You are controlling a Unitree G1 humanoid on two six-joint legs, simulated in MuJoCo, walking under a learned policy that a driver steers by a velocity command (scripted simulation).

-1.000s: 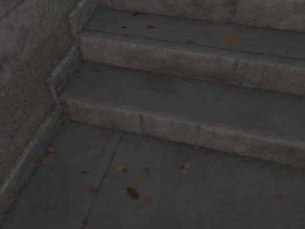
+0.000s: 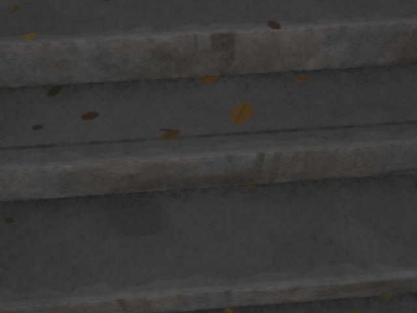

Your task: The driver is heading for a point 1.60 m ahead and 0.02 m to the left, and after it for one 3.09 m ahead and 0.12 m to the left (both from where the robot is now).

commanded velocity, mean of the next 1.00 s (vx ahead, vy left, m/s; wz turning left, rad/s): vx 0.04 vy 0.00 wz -0.18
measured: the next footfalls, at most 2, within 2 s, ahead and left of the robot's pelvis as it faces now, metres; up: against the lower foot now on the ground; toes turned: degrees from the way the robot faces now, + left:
left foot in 0.40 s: +0.13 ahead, +0.15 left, +0.00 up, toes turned -8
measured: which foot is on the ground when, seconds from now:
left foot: up 0.00-0.38, down 0.40-1.00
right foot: down 0.00-1.00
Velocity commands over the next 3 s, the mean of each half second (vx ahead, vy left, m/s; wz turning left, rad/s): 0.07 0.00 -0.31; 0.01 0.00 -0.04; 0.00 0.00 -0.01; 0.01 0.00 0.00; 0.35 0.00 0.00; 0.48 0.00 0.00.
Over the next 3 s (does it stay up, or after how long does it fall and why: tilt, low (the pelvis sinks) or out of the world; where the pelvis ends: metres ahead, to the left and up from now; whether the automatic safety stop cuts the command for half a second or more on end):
stays up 0.50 0.06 0.14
